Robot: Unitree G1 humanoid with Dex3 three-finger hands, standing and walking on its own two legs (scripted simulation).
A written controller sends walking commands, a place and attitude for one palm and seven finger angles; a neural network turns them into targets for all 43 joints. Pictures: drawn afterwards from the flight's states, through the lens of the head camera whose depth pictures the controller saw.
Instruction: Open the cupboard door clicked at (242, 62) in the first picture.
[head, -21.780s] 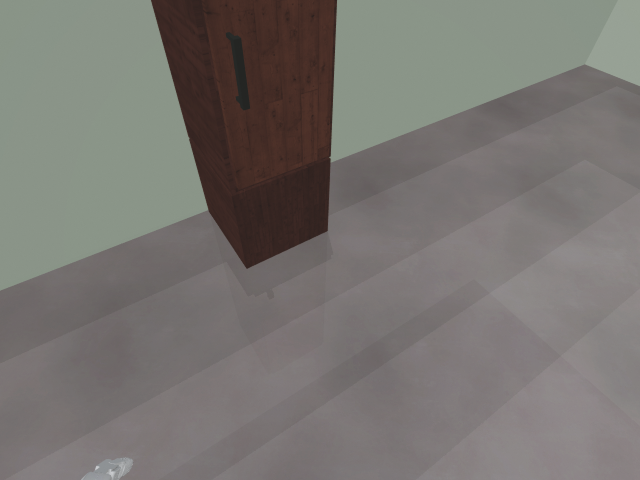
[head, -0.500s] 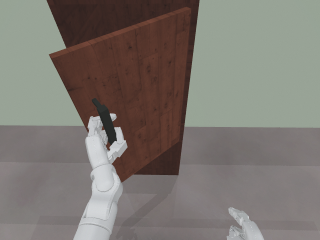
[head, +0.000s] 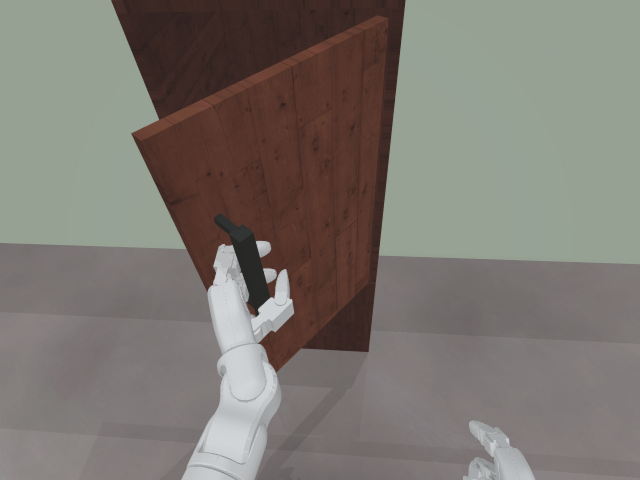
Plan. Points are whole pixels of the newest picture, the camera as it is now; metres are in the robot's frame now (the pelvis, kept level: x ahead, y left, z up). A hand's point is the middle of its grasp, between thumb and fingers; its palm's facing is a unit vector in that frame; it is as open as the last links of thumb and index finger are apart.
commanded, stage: open thumb and fingers to let go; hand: left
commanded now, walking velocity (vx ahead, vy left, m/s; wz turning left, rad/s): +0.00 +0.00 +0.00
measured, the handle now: (245, 272) +0.36 +0.11 +0.08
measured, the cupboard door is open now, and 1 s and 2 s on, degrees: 51 54 53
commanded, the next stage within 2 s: slide the hand sideways off the handle in 0.58 s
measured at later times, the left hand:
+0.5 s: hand (277, 295) +0.33 +0.07 +0.07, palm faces +0.32 -0.95 -0.01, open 14.8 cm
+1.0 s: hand (274, 323) +0.29 +0.07 +0.08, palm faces -0.16 -0.99 +0.05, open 16.3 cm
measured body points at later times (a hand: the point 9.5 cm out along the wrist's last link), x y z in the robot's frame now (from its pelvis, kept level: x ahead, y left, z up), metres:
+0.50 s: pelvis -0.02 +0.02 -0.01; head +0.00 +0.01 +0.44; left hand +0.30 +0.12 +0.08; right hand +0.13 -0.20 -0.12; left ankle +0.02 +0.16 -0.70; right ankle -0.02 -0.07 -0.70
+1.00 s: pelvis -0.03 +0.04 +0.00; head -0.01 +0.03 +0.45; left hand +0.29 +0.12 +0.07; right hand +0.12 -0.19 -0.10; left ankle +0.02 +0.16 -0.70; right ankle -0.02 -0.07 -0.70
